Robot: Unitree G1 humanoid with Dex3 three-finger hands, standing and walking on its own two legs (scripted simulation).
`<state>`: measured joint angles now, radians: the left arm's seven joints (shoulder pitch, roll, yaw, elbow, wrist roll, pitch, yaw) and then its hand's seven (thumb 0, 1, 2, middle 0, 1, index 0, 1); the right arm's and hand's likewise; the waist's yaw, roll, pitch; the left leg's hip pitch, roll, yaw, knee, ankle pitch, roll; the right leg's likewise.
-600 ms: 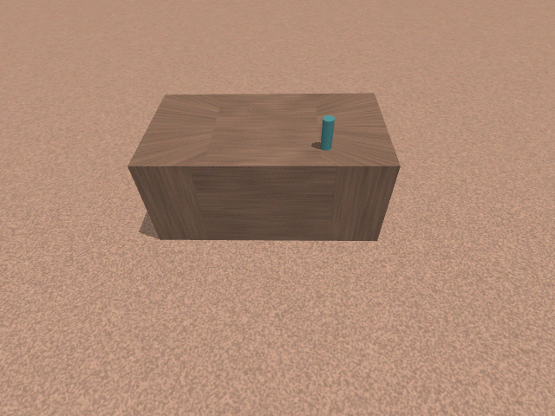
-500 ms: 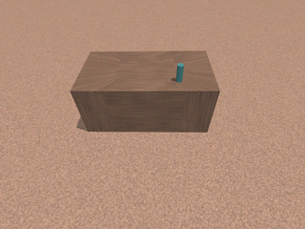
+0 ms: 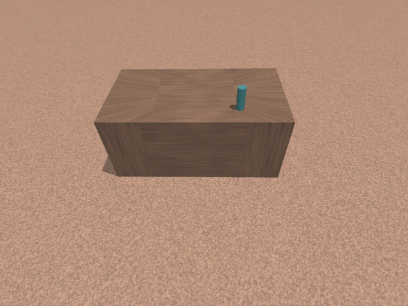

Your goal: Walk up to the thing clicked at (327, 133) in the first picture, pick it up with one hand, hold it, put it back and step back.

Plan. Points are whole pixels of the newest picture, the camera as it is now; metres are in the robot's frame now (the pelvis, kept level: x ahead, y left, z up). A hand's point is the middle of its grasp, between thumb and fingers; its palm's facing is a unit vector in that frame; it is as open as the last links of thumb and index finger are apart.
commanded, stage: stand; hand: right
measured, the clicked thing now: (241, 98) +1.16 -0.14 -0.27
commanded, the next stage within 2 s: walk up in 0.52 s
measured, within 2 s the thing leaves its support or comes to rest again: neither
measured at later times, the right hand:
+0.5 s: hand out of the picture +0.08 -0.25 -0.16, palm faces -0.03 +0.94 -0.33, open 7.4 cm
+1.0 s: hand out of the picture +0.18 -0.21 -0.14, palm faces -0.01 +0.92 -0.40, open 7.4 cm
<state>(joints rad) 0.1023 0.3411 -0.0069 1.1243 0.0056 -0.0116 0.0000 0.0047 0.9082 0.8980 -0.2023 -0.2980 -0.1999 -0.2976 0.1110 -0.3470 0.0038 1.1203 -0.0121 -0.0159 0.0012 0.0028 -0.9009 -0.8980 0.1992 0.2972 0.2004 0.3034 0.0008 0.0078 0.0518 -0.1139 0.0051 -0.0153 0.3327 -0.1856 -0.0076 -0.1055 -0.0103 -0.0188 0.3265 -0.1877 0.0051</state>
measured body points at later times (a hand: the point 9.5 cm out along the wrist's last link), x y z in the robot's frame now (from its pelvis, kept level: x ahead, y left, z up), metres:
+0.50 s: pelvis +0.00 +0.00 +0.00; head +0.02 +0.00 +0.45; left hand +0.08 +0.30 -0.13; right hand +0.08 -0.30 -0.14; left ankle +0.00 +0.12 -0.75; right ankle -0.01 -0.12 -0.75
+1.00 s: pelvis +0.12 +0.07 -0.01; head +0.12 +0.08 +0.44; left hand +0.14 +0.40 -0.14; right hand +0.19 -0.26 -0.11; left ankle +0.13 +0.17 -0.75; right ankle +0.11 -0.09 -0.68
